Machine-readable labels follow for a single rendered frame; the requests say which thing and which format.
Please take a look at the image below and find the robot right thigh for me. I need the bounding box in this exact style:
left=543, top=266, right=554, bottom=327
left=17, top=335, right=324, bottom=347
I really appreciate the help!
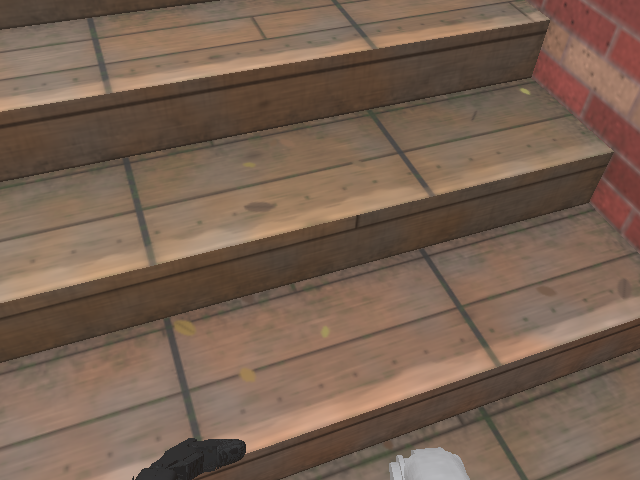
left=389, top=447, right=470, bottom=480

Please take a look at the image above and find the robot left hand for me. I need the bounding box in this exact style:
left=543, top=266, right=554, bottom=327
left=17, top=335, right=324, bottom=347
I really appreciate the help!
left=132, top=438, right=246, bottom=480

